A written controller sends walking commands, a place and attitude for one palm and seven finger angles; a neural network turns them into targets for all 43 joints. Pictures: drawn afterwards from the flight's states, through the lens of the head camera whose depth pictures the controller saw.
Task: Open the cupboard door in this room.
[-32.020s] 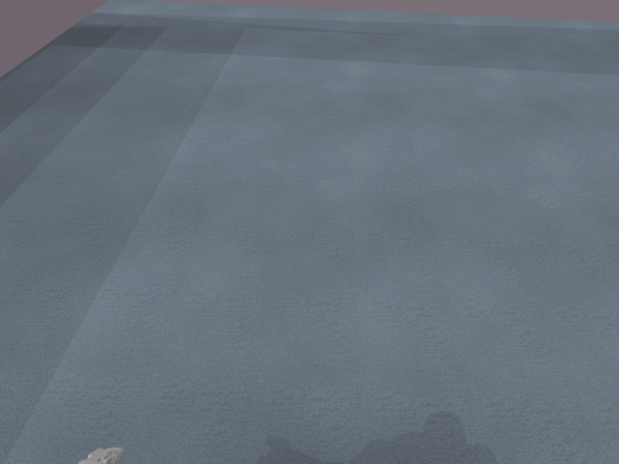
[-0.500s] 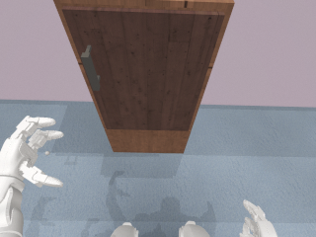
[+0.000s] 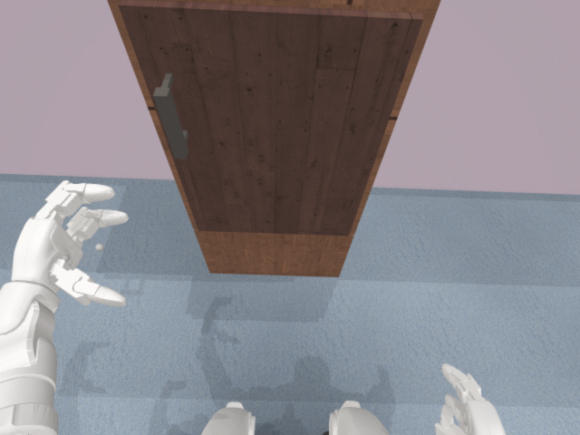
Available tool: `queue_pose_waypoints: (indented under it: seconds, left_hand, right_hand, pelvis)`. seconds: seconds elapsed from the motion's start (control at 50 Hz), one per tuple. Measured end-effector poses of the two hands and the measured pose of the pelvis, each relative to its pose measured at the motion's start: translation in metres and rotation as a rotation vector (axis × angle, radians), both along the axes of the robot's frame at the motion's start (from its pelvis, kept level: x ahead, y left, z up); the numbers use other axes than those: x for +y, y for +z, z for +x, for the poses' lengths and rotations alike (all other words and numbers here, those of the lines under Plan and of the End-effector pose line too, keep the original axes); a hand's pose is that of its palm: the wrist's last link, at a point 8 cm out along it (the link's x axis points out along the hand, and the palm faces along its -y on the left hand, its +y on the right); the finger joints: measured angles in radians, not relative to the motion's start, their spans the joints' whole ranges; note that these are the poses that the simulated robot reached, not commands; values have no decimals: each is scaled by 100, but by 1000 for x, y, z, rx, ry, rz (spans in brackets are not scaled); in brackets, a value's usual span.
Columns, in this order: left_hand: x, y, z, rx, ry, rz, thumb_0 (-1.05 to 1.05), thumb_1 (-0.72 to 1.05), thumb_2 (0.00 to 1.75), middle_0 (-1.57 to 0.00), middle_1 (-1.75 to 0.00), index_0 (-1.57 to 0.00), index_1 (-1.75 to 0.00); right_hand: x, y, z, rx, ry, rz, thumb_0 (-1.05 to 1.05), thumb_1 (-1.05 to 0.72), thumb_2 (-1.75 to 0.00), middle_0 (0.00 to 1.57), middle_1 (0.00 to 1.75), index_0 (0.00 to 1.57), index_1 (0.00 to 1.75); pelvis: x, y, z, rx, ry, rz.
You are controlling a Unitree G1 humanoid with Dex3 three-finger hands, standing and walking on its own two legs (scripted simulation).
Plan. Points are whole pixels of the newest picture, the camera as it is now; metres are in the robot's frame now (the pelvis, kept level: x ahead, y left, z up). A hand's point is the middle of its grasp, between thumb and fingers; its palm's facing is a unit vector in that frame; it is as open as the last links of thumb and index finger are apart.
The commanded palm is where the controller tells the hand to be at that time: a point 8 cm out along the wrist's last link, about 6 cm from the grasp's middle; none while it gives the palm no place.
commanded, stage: move the hooked fingers beside the handle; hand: left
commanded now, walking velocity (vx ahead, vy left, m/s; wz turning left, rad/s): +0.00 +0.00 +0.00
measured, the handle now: (174, 118) +0.59 +0.23 +0.05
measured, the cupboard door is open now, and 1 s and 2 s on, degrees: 0 0 0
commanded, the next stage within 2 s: none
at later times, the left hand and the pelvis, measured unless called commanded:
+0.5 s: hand (115, 201) +0.41 +0.27 +0.06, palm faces +0.01 -1.00 -0.01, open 14.0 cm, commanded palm +0.39 +0.32 +0.06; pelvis +0.00 +0.00 -0.01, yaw -1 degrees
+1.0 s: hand (119, 161) +0.48 +0.29 +0.05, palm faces +0.01 -1.00 -0.01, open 14.0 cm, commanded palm +0.47 +0.33 +0.05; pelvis -0.01 +0.01 -0.02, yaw -3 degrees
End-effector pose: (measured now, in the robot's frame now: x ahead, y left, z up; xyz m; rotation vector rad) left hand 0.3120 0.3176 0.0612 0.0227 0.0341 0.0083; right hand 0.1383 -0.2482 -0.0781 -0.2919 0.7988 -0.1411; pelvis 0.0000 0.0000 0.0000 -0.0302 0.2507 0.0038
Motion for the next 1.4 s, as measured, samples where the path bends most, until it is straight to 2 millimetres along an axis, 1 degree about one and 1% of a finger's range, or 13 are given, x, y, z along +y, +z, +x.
queue_pose_waypoints:
  seconds: [0.12,0.34,0.46,0.54,0.62,0.72,0.84,1.08,1.32,1.4]
  left_hand:
    - [0,1,21,0,9,-2,-1,-50,30,-30,-120,-30,-120]
    - [6,0,50,-4,17,-1,-1,-50,30,-30,-120,-30,-120]
    - [3,0,67,-8,1,-11,-1,-50,30,-30,-120,-30,-120]
    - [5,-4,81,7,8,-15,-1,-50,30,-30,-120,-30,-120]
    - [8,-3,96,-3,10,-10,-1,-50,30,-30,-120,-30,-120]
    - [10,-2,111,-8,-1,-11,-1,-50,30,-30,-120,-30,-120]
    - [14,-6,128,14,-1,-17,-1,-50,30,-30,-120,-30,-120]
    - [24,-6,162,9,-6,-15,-1,-50,30,-30,-120,-30,-120]
    - [16,-3,200,12,-14,-13,-1,-50,30,-30,-120,-30,-120]
    - [16,-2,210,12,-10,-8,-1,-50,30,-30,-120,-30,-120]
  right_hand:
    - [-6,-4,-18,54,-36,-2,1,-91,-90,20,30,20,30]
    - [-20,-15,-56,191,-96,-23,1,-91,-90,20,30,20,30]
    - [-22,-18,-69,242,-120,-31,1,-91,-90,20,30,20,30]
    - [-23,-20,-76,266,-130,-38,1,-91,-90,20,30,20,30]
    - [-23,-24,-84,296,-143,-45,1,-91,-90,20,30,20,30]
    - [-22,-27,-97,345,-163,-46,1,-91,-90,20,30,20,30]
    - [-18,-30,-114,409,-181,-55,1,-91,-90,20,30,20,30]
    - [-9,-30,-146,533,-220,-74,0,-91,-90,20,30,20,30]
    - [4,-28,-164,609,-252,-70,0,-91,-90,20,30,20,30]
    - [8,-28,-169,627,-268,-60,0,-91,-90,20,30,20,30]
  pelvis:
    - [-1,0,0,14,-11,3]
    - [-2,-3,0,41,-21,3]
    - [-2,-5,-2,56,-24,2]
    - [-2,-8,-4,69,-26,-1]
    - [-1,-12,-6,85,-29,-5]
    - [2,-15,-7,104,-33,-9]
    - [5,-19,-9,129,-35,-16]
    - [14,-24,-9,173,-36,-34]
    - [20,-27,-6,212,-37,-48]
    - [21,-28,-4,222,-44,-50]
